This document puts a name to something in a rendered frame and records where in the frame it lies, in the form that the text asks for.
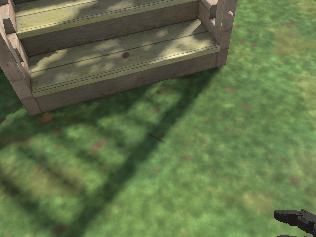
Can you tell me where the robot right hand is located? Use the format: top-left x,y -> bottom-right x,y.
274,209 -> 316,237

